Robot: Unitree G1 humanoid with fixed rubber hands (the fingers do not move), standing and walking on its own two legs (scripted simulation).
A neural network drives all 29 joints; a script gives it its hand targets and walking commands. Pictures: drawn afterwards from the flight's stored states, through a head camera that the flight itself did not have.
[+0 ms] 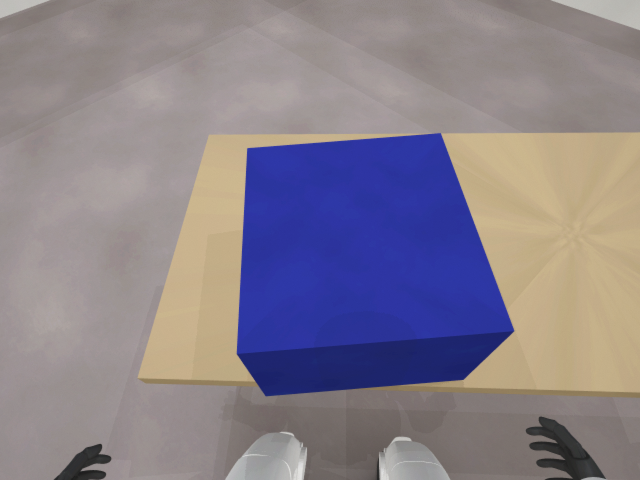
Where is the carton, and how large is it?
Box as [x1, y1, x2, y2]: [237, 133, 513, 395]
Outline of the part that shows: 440,133 247,148 237,354 265,395 463,379 513,331 513,328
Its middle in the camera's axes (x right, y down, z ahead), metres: +0.05 +0.03 +0.56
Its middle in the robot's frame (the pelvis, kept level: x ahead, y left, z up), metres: +0.39 -0.03 -0.02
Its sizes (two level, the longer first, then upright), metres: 0.310 0.290 0.195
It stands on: a table, 0.63 m high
